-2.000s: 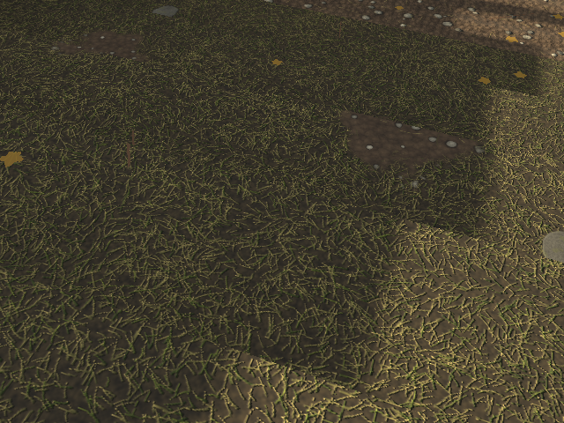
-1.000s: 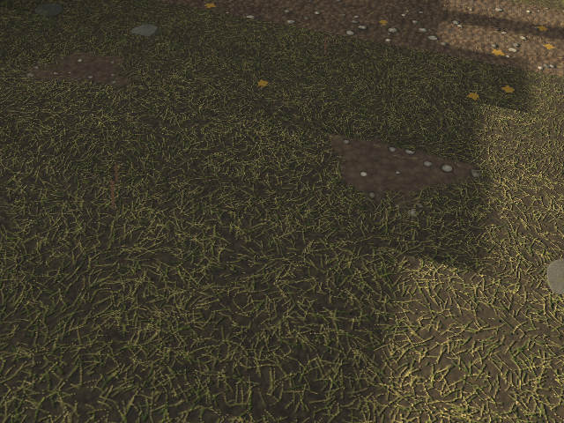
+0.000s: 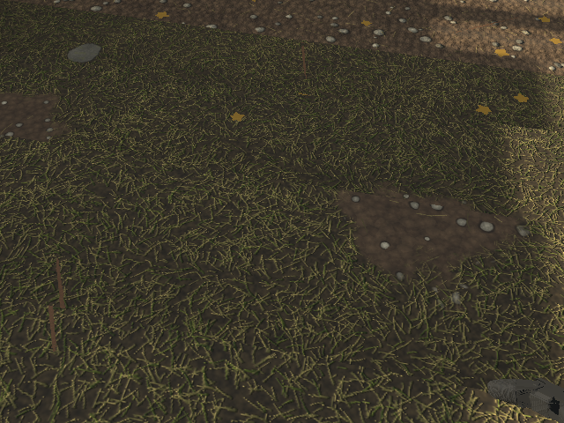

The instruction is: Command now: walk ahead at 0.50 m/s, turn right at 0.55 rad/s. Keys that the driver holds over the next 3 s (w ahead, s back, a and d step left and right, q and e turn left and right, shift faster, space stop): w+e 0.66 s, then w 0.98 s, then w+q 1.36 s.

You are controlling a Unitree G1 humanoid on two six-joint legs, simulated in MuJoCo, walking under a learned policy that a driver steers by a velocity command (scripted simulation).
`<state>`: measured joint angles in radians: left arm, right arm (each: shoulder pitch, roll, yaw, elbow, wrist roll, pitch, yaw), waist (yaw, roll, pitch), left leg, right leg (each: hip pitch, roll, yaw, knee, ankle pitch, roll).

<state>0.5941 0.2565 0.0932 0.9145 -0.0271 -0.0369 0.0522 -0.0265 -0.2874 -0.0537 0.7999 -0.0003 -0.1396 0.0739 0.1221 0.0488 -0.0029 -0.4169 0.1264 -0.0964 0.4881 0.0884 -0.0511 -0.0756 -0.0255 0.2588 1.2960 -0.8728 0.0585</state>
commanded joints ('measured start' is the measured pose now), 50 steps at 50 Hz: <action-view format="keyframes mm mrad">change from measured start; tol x32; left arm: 1 322 -107 -39 -10 -33 -44 -37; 20 -600 -37 -25 -357 4 25 -108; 27 -147 271 64 -290 12 17 -77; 50 -367 130 7 -303 11 -10 -44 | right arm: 1 556 -289 -74 183 -28 49 8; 6 151 -40 -4 124 -32 26 -5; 50 341 -123 -66 -63 -8 1 -18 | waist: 1 -82 637 -328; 4 -90 80 -198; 20 -183 -31 144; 27 -28 -323 -381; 50 -251 -162 -75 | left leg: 1 894 235 -258 257 867 48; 4 419 389 -523 -195 -258 227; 8 30 170 -63 -173 -204 126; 24 396 159 318 165 738 130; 25 218 112 331 430 585 89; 26 -133 -38 303 846 -510 46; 27 -375 -160 31 1049 -716 39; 40 -33 -84 67 443 87 27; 47 -266 -77 52 402 -204 90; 50 205 -154 145 254 -200 120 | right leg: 1 -794 56 -3 777 19 2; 10 -702 -82 -93 -88 828 -98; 24 -263 111 -412 -625 653 -223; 28 461 -295 522 -1007 617 -505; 34 -183 -113 89 -1047 906 -362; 50 -229 -64 24 -594 1352 -258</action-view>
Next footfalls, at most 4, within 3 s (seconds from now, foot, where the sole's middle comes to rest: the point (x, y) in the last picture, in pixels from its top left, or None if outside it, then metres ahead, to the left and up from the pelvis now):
0.50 right None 0.38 -0.12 -0.78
1.00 left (313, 378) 0.62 0.01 -0.78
1.56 right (470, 353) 0.83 -0.45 -0.95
2.12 left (437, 248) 1.20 -0.38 -0.95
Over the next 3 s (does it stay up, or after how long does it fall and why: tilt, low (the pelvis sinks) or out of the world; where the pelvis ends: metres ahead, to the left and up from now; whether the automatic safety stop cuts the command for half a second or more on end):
stays up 1.44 -0.45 -0.24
